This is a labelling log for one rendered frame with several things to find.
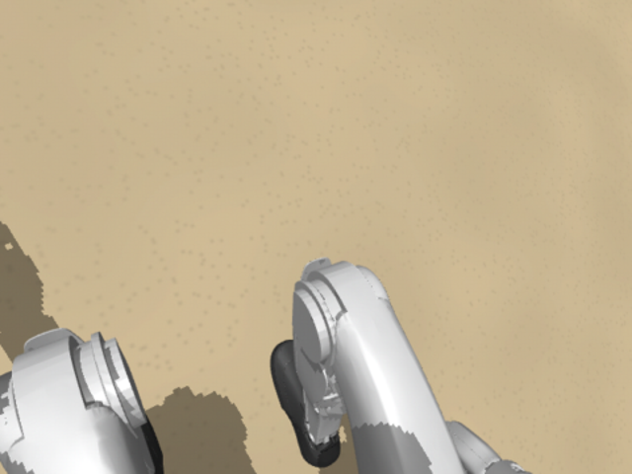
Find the right robot hand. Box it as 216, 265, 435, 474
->
446, 421, 503, 474

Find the right robot foot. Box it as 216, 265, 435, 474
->
271, 340, 341, 468

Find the left robot foot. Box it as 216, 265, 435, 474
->
141, 414, 164, 474

